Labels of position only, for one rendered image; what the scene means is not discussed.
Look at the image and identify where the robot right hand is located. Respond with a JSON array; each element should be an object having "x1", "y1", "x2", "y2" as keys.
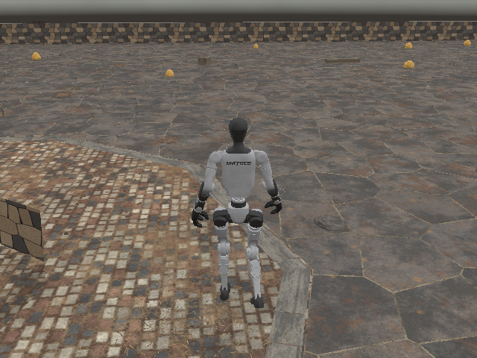
[{"x1": 265, "y1": 201, "x2": 282, "y2": 214}]

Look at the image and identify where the left robot upper arm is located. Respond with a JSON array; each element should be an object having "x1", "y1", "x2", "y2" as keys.
[{"x1": 202, "y1": 151, "x2": 223, "y2": 192}]

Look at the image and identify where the robot left forearm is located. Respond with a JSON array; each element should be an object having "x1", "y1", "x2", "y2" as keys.
[{"x1": 194, "y1": 182, "x2": 209, "y2": 213}]

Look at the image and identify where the robot left shin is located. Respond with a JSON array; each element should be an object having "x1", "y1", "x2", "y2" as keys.
[{"x1": 218, "y1": 243, "x2": 229, "y2": 290}]

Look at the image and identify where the robot head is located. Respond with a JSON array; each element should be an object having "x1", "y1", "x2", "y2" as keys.
[{"x1": 226, "y1": 118, "x2": 251, "y2": 154}]

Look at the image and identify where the robot left hand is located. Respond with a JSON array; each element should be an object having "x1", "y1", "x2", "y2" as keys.
[{"x1": 192, "y1": 209, "x2": 209, "y2": 227}]

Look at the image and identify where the robot right forearm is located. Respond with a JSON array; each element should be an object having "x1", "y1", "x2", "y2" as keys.
[{"x1": 268, "y1": 179, "x2": 281, "y2": 204}]

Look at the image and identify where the right robot upper arm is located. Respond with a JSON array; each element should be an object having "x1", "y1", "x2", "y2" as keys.
[{"x1": 254, "y1": 150, "x2": 275, "y2": 190}]

